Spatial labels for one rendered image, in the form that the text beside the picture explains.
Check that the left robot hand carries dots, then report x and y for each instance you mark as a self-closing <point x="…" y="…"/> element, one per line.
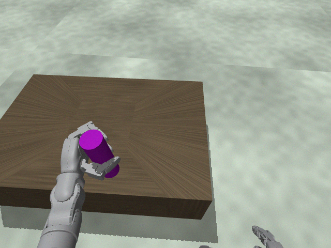
<point x="74" y="158"/>

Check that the right robot hand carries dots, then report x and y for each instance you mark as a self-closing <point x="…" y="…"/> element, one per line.
<point x="266" y="237"/>

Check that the can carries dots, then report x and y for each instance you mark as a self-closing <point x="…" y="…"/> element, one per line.
<point x="95" y="146"/>

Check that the left robot arm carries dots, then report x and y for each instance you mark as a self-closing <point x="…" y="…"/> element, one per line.
<point x="64" y="221"/>

